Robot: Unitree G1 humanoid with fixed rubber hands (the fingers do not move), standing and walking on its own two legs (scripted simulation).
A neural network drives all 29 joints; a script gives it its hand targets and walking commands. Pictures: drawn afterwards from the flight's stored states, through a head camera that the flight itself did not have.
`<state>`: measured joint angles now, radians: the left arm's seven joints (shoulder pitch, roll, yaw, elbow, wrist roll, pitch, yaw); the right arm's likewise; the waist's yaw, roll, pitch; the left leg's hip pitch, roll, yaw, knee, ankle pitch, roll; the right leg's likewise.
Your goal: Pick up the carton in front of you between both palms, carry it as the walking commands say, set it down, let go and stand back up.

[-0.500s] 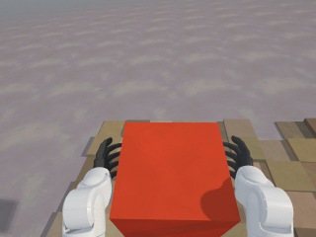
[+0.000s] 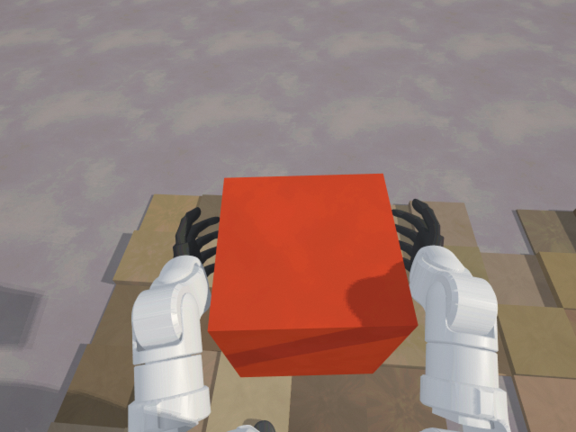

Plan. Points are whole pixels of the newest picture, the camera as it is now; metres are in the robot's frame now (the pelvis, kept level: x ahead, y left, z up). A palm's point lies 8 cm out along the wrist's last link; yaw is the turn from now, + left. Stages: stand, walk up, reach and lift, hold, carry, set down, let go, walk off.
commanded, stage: carry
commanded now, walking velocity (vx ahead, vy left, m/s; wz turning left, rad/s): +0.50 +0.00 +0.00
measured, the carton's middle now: (305, 284) +0.32 +0.00 +0.01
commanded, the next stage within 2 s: none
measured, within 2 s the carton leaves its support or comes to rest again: neither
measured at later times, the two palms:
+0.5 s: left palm (188, 51) +0.63 +0.18 +0.20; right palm (377, 43) +0.68 -0.13 +0.18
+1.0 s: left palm (236, 6) +1.02 +0.15 +0.12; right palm (361, 2) +1.02 -0.16 +0.12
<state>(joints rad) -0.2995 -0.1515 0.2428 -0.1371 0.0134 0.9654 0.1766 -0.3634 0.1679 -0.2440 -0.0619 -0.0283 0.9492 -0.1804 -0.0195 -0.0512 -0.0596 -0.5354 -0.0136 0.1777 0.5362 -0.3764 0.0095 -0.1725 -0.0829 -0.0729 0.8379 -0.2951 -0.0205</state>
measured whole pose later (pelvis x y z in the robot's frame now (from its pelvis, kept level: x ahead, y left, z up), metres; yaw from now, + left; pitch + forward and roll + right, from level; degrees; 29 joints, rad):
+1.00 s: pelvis +0.66 +0.00 +0.02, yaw +0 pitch +6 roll -2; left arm -0.54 -0.18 0.32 -0.08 0.07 0.99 0.20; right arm -0.53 0.10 -0.30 -0.07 0.03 1.01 -0.19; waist -0.02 0.04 0.01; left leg -0.34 -0.03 0.01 0.98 -0.40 0.06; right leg -0.59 0.03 -0.11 0.67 -0.17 -0.07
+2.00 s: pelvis +1.30 +0.09 -0.01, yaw +2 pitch +5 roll +0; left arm -0.39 -0.16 0.26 -0.04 0.03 0.92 0.17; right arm -0.41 0.16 -0.29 -0.03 -0.05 0.92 -0.19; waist 0.06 -0.01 0.00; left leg -0.53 -0.01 0.01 1.23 -0.40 0.04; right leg -0.39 0.05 -0.15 0.49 -0.19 -0.12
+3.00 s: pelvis +1.93 +0.10 +0.00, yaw +2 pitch +3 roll +1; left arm 0.09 -0.14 0.05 -0.47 0.01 1.11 0.15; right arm 0.07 0.13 -0.04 -0.46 -0.03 1.14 -0.15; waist 0.04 0.01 -0.14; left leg -0.55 0.11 0.08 0.94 -0.24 0.00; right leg -0.22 -0.03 -0.21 0.34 -0.18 -0.07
